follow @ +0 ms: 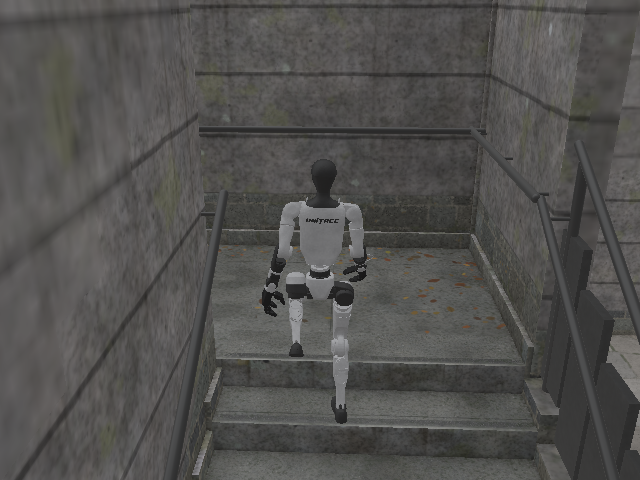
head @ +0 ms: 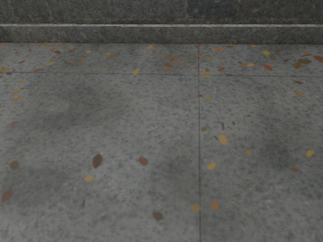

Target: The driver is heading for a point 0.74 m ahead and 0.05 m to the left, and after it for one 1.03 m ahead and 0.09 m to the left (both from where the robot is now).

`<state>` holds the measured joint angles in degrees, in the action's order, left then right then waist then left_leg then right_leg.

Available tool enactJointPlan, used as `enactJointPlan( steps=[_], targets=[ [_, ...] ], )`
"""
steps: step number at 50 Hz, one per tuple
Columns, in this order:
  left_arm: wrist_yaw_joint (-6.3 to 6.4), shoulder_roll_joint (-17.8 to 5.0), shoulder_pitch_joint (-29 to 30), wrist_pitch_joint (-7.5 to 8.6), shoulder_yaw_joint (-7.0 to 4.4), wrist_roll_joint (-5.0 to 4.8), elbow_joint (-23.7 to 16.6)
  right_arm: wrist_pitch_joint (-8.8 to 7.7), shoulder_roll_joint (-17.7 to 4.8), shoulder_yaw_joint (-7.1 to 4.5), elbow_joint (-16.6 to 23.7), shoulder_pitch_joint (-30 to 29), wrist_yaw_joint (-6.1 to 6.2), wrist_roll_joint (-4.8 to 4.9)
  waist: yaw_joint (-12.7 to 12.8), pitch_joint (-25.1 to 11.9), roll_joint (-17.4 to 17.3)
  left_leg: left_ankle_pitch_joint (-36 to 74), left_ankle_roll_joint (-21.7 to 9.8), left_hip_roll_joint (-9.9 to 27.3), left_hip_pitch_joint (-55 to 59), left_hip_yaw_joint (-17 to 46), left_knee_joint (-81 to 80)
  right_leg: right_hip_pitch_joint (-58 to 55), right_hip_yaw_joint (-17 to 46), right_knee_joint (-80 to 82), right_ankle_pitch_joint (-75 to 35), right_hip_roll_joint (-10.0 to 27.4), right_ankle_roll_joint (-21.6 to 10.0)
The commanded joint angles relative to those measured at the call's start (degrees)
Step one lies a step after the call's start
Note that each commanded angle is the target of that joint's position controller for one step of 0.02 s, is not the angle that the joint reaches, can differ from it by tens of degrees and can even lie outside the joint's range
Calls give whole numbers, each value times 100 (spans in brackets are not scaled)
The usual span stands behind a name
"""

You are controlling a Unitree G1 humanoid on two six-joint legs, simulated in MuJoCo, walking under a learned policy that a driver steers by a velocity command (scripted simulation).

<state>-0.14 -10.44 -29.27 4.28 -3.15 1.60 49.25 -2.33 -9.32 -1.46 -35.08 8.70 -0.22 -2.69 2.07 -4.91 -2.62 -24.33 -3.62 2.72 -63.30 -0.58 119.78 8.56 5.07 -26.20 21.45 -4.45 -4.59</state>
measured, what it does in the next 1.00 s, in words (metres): climbs: left foot 0.17 m higher, then right foot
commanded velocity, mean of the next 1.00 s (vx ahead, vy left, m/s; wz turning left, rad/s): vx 0.09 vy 0.00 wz -0.23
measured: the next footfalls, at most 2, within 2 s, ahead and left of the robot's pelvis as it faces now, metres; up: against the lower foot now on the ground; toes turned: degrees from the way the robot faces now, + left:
left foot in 0.18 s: +0.31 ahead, +0.15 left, +0.17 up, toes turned -4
right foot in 0.64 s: +0.36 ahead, -0.05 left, +0.17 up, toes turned -11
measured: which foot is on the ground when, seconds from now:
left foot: up 0.00-0.16, down 0.18-1.00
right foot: down 0.00-0.20, up 0.22-0.62, down 0.64-1.00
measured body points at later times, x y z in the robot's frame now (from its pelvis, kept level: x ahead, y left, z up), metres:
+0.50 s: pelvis +0.21 +0.07 +0.15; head +0.24 +0.08 +0.60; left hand +0.42 +0.26 +0.05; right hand +0.25 -0.18 +0.03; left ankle +0.27 +0.15 -0.56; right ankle +0.28 -0.06 -0.49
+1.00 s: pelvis +0.31 +0.04 +0.18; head +0.31 +0.03 +0.63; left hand +0.48 +0.24 +0.07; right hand +0.36 -0.21 +0.05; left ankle +0.28 +0.15 -0.56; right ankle +0.32 -0.05 -0.56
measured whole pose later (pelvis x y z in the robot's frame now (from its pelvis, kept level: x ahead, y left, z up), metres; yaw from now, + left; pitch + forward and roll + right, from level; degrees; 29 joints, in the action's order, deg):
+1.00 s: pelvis +0.31 +0.04 +0.18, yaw -9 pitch +1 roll +1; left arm 0.9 -8.8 -13.2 2.9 -2.5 1.0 42.4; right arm -2.3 -10.5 -2.3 -47.9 14.8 1.6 -0.4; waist -1.4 -1.7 0.3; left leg -16.4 -0.8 -0.2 -6.3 -4.9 22.2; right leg 14.7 -2.9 -25.9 11.9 -1.3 -3.3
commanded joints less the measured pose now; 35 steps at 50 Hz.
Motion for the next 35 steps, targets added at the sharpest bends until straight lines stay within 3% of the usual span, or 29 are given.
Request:
enactJointPlan(
  steps=[1,2,3,4,5,6,7,8,9,10,11,12,13,14,15,16,17,19,21,22,23,24,26,30,31,32,33,34,35],
  targets=[
    [61,-748,-61,203,-102,29,13,-45,173,282,1311,-1739,51,27,64,1407,729,-557,-61,254,-2621,66,340,-248,1723,1485,84,1645,-1025],
    [85,-772,22,184,-84,-17,73,-34,142,339,1497,-1946,50,8,61,1441,663,-447,-32,370,-2235,-161,-844,48,1517,1764,-8,1390,-902],
    [144,-649,-135,149,-78,-120,192,4,188,370,1745,-2234,19,-4,162,1462,901,-295,-36,417,-1743,-129,-1511,414,1530,2031,-688,1365,-927],
    [231,-752,-189,114,-113,-237,121,92,253,426,1827,-2142,-49,34,172,1121,925,-162,-163,446,-391,-323,-2562,591,1342,2746,-2088,1517,-1036],
    [307,-902,-47,27,-156,-201,88,172,192,411,1788,-1990,-48,47,120,899,816,-252,-208,352,586,-515,-3337,732,1137,2816,-2622,1433,-872],
    [252,-824,485,-79,-121,-194,-167,197,255,345,1531,-1333,-48,218,-305,451,1052,-694,-434,-21,2460,-781,-4236,1162,395,2259,-5330,1146,-672],
    [198,-1267,440,-72,-241,-208,-275,220,10,178,1172,-340,27,285,-639,-450,1246,-309,-483,-409,3833,-831,-4141,923,394,1340,-8080,1254,-482],
    [127,-1665,650,3,-376,-306,-333,209,-298,14,826,737,87,363,-1146,-1196,1315,227,-459,-471,4705,-539,-4867,346,443,332,-9042,1293,-270],
    [-26,-1866,1204,63,-497,-363,-591,133,-819,-198,594,1527,145,208,-1707,-1502,869,177,-449,-251,5205,193,-6020,270,291,-1439,-8430,1034,27],
    [-114,-1148,1491,114,-370,-314,-1216,-5,-1722,-376,467,1810,290,-71,-1621,-1875,-1697,381,-707,1302,5949,2772,-8126,1792,8,-3854,-4125,-222,444],
    [-222,-655,1085,115,-311,-53,-1206,85,-1666,-404,550,851,353,118,-931,-2399,-2515,1529,-1067,1884,5568,4912,-9525,2101,480,-6268,-579,-738,429],
    [-194,-337,626,14,-276,40,-1178,85,-1185,-327,607,152,311,252,-284,-1945,-1785,613,-1011,1868,4775,4583,-9254,2450,888,-7101,-580,-462,341],
    [-128,-298,633,-137,-246,137,-1071,101,-549,-188,436,-194,312,274,-25,-1131,-861,-754,-929,1688,4049,3950,-8942,2712,412,-7184,-976,-168,281],
    [-41,-67,796,-286,-157,216,-1079,84,-70,-73,189,-360,329,219,135,-259,-283,-1613,-742,1429,3358,3237,-8602,3120,232,-7117,-1328,41,172],
    [24,29,1102,-354,-96,241,-1255,83,0,-41,76,-305,344,99,116,186,-363,-1525,-866,1323,2929,2883,-8682,3443,250,-7570,-1115,-3,78],
    [58,38,1074,-414,-46,219,-1284,-30,-26,-51,-88,-268,298,22,228,327,-159,-1178,-809,1244,2747,2500,-8867,3522,329,-7616,-930,-31,-20],
    [111,45,1004,-490,-31,92,-1252,-145,-127,-90,-269,-182,235,34,301,460,-134,-624,-783,1289,2567,2235,-8878,3602,323,-7796,-765,-140,-21],
    [210,-71,949,-575,-56,47,-1279,-330,-360,-196,-423,-128,115,97,535,437,-3,633,-722,1222,2784,1622,-9025,3641,467,-7217,-845,-47,119],
    [213,-342,1179,-636,-93,-85,-1356,-283,-515,-189,-439,-90,202,167,451,272,-129,1974,-805,1150,3562,1072,-9461,3373,126,-5467,-563,137,437],
    [151,-347,1369,-620,-57,-56,-1437,-270,-665,-236,-532,21,277,126,365,265,-186,2352,-782,1052,3985,732,-9668,3292,-97,-4534,-564,282,478],
    [43,-330,1544,-581,-11,25,-1348,-284,-645,-215,-408,-88,345,175,180,-68,-156,2575,-722,928,4313,391,-9965,2757,-485,-3680,-628,477,371],
    [-16,-196,1795,-558,16,-70,-1398,-351,-789,-245,-429,24,339,194,120,-87,-315,2808,-698,959,4211,260,-10061,2114,-554,-3124,-709,599,239],
    [-71,-151,1939,-520,21,-162,-1326,-416,-824,-271,-525,384,216,185,-145,-37,-227,2220,-700,925,4481,154,-10274,1583,-703,-2308,-532,584,123],
    [-97,-27,1667,-391,40,-49,-1111,-255,-748,-232,-514,403,75,209,-157,382,-263,1014,-561,752,4768,41,-10094,971,-1027,-472,-914,398,89],
    [-99,-73,1672,-295,46,-23,-1123,-202,-672,-221,-585,631,67,191,-215,468,-84,920,-409,653,4585,-2,-9947,572,-843,58,-1134,460,94],
    [-109,-110,1490,-187,48,42,-1147,-186,-580,-206,-619,806,46,159,-189,384,46,703,-242,528,4355,-110,-9646,72,-341,239,-1483,785,89],
    [-85,-639,1573,-77,-26,51,-1300,-151,-325,-149,-472,894,28,179,-422,375,774,196,43,35,3869,-472,-8966,-91,1023,709,-2127,1733,-91],
    [14,-656,1570,-115,-48,-21,-1349,-93,-251,-113,-581,1257,54,342,-505,107,1646,66,211,-183,4297,-223,-9004,454,1687,1076,-1599,2119,-598],
    [34,-434,1588,-161,-4,-25,-1279,-71,-517,-171,-547,1005,102,348,-500,180,1500,330,201,-160,4661,11,-9214,572,1431,1045,-1143,1795,-661]
  ],
)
